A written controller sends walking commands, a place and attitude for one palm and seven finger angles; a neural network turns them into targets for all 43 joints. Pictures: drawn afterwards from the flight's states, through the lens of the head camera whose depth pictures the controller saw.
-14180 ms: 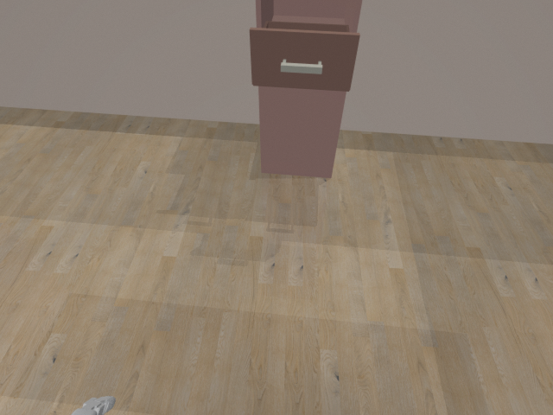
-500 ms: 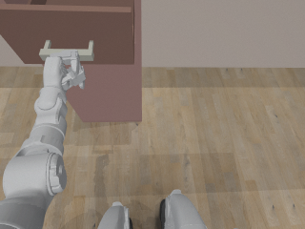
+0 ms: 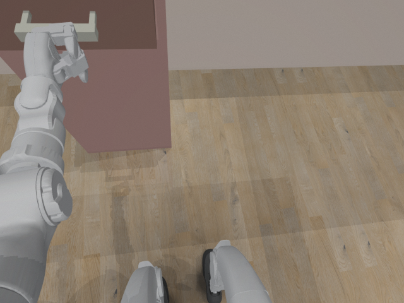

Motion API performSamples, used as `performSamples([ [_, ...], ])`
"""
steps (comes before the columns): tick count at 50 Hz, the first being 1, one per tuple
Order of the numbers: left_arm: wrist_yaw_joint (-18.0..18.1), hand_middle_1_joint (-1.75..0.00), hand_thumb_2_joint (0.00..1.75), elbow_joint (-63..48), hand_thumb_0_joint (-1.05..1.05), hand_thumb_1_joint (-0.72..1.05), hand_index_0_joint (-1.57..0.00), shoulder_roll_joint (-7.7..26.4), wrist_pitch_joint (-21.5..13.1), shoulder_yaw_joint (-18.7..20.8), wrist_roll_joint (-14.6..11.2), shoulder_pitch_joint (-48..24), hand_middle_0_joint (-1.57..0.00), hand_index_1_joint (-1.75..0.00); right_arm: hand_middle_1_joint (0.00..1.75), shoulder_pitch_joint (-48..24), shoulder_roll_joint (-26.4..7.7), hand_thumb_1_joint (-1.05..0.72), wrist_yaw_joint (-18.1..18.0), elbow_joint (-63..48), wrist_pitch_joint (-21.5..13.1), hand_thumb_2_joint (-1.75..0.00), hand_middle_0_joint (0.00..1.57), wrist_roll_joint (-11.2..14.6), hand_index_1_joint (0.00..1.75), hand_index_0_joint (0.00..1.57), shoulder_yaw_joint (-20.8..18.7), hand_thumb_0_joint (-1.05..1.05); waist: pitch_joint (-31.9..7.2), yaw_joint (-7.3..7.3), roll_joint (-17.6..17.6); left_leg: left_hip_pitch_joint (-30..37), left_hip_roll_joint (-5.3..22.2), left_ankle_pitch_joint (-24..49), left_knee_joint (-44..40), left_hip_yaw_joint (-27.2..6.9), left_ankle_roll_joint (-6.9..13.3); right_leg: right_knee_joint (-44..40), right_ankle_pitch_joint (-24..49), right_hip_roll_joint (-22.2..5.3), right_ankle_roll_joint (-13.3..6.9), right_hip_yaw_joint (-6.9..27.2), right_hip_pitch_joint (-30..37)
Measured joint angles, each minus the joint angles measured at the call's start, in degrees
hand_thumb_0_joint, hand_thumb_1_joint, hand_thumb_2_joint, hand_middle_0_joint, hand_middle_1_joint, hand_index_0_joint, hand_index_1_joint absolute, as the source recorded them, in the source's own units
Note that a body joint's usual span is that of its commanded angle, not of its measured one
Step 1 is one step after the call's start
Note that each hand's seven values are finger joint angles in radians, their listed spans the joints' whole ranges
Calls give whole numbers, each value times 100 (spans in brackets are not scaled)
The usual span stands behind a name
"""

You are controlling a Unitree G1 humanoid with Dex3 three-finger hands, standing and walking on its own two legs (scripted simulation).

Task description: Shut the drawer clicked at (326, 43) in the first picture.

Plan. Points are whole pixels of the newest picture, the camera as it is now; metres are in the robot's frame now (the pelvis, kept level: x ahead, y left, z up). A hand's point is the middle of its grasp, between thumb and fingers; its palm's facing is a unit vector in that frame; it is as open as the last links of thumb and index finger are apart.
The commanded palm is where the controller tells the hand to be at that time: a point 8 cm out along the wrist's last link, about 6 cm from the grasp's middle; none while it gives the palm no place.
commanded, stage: push the drawer shut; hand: left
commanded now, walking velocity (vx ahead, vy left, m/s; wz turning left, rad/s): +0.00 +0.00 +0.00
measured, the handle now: (59, 24) +0.63 +0.19 +0.08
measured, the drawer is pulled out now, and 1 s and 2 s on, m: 0.03 0.00 0.00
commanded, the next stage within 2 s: pull the fist back off the drawer in 0.56 s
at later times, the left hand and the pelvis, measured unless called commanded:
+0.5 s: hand (78, 42) +0.59 +0.15 +0.07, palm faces -0.04 -1.00 -0.05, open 3.2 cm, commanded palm +0.61 +0.18 +0.08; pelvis +0.00 +0.01 -0.01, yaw +0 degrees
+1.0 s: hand (77, 41) +0.59 +0.15 +0.07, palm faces -0.02 -1.00 -0.03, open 3.4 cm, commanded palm +0.59 +0.17 +0.08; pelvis -0.02 +0.01 -0.02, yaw -1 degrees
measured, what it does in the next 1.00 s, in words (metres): stands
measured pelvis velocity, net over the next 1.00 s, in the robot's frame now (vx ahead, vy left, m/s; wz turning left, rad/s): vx -0.02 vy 0.01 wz -0.01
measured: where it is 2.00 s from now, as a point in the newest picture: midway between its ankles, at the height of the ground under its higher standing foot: (187, 301)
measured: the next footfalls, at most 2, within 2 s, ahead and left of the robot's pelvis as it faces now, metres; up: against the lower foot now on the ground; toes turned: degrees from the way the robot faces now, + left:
none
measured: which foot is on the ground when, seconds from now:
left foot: down 0.00-1.00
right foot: down 0.00-1.00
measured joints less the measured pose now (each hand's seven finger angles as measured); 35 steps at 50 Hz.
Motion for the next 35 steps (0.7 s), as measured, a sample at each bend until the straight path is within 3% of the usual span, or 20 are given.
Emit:
performSamples([
  [13,138,-160,97,287,5,86,-140,230,106,67,219,-430,-140,-160,30,58,49,-90,75,-46,150,-90,20,-91,30,21,53,0,1,-175,40,-135,30,-83,67,-48,17,-19,-40,34,24,-41,-87],
  [21,-19,-160,99,497,5,79,-139,503,132,153,381,-725,-140,-160,30,116,53,-90,77,-79,209,-90,20,-109,30,21,111,0,11,-260,46,-318,55,-111,166,-89,26,10,-35,58,27,-79,-231],
  [35,-56,-160,97,803,5,65,-139,970,441,-207,399,-1406,-140,-160,30,133,23,-90,-4,-2,32,-90,20,-107,30,21,221,0,38,-468,32,-828,26,-18,409,-231,36,98,91,20,23,-212,-610],
])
